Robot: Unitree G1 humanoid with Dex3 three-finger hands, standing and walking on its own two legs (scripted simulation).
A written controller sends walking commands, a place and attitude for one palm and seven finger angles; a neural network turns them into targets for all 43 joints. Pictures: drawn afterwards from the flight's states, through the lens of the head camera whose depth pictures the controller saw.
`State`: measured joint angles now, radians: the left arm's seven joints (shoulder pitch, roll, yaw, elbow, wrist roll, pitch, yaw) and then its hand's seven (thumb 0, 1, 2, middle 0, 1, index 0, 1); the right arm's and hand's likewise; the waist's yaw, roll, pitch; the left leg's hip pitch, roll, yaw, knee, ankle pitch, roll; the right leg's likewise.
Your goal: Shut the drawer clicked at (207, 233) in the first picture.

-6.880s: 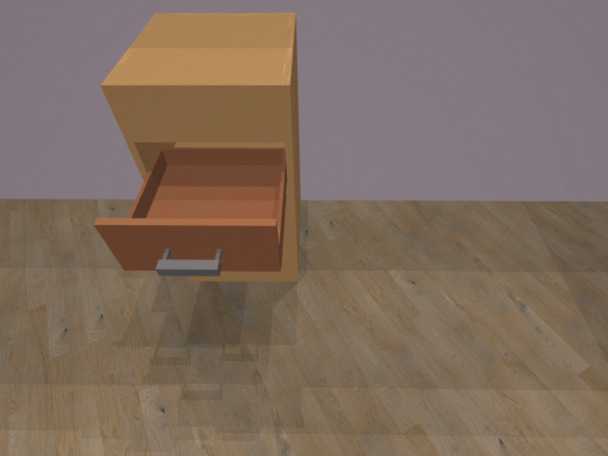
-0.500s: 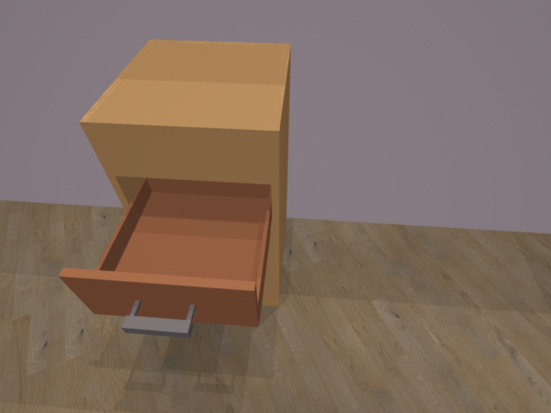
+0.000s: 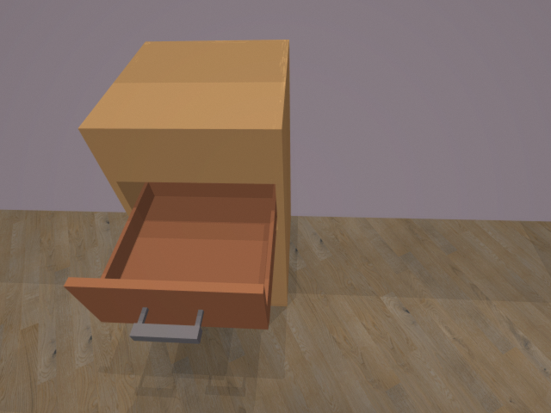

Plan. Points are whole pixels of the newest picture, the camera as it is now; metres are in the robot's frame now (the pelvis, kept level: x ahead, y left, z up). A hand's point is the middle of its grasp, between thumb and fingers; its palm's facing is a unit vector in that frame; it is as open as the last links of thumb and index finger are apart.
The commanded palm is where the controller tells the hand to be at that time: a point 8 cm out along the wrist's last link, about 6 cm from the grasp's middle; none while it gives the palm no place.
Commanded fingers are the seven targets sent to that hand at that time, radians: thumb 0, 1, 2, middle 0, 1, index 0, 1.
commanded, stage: come to a stop and stand still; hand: left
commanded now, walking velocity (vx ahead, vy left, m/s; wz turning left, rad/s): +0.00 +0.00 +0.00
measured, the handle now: (169, 323) +0.31 +0.25 -0.18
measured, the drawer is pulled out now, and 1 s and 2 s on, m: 0.29 0.29 0.29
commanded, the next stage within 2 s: look again from close up in 0.68 s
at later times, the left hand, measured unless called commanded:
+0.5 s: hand out of the picture +0.02 +0.14 -0.16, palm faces +0.03 -0.97 -0.23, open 7.4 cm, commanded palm none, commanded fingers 0.00 0.90 0.90 -0.20 -0.30 -0.20 -0.30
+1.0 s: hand out of the picture -0.02 +0.14 -0.17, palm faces +0.04 -0.98 -0.19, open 7.4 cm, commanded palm none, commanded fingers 0.00 0.90 0.90 -0.20 -0.30 -0.20 -0.30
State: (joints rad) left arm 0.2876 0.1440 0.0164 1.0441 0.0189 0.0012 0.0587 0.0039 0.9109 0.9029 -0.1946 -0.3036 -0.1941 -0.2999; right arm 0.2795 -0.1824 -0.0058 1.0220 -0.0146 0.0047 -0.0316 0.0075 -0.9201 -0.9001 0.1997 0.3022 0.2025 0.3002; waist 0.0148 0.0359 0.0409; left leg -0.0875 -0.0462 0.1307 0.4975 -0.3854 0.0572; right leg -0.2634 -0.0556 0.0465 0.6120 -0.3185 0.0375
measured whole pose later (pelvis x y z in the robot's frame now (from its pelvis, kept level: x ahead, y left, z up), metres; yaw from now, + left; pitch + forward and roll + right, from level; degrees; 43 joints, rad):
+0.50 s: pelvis -0.02 -0.04 +0.01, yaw +2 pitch -1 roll +0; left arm 0.25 0.17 -0.02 1.01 0.01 -0.01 0.05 0.01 0.91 0.90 -0.20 -0.30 -0.20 -0.30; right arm 0.26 -0.19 0.01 1.06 -0.01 0.01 -0.01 0.00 -0.91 -0.90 0.20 0.30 0.20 0.30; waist -0.02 0.01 0.03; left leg -0.13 0.02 0.07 0.48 -0.33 0.00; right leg -0.25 0.00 -0.03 0.50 -0.24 -0.02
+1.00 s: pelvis -0.01 -0.02 +0.01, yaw +2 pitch -1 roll +0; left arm 0.30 0.15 -0.02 1.09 0.01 -0.01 0.05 0.01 0.92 0.90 -0.20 -0.30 -0.20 -0.30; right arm 0.29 -0.13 0.01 1.16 0.00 -0.01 -0.02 0.00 -0.90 -0.90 0.20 0.30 0.20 0.30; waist -0.01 -0.01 0.05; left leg -0.10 0.01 0.08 0.45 -0.32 0.02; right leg -0.21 -0.01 -0.02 0.45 -0.22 0.00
